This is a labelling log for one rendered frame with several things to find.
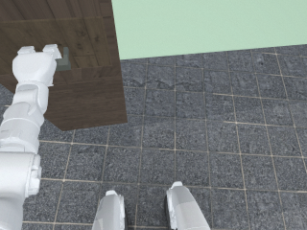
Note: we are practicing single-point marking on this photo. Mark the robot right shin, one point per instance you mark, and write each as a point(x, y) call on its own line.
point(173, 219)

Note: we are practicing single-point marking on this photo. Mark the right robot foot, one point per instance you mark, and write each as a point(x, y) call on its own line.
point(167, 214)

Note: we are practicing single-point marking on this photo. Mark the robot left hand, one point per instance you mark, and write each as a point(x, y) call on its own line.
point(30, 65)

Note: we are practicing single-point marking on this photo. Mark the cabinet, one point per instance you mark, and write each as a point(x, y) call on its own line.
point(80, 97)

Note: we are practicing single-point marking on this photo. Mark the handle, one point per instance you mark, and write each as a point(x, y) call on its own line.
point(63, 64)

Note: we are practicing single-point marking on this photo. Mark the left robot forearm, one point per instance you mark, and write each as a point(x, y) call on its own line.
point(22, 120)

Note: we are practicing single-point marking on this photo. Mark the drawer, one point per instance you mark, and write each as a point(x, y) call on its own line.
point(85, 38)

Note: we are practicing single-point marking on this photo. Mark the robot left upper arm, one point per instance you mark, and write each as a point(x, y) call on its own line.
point(20, 175)

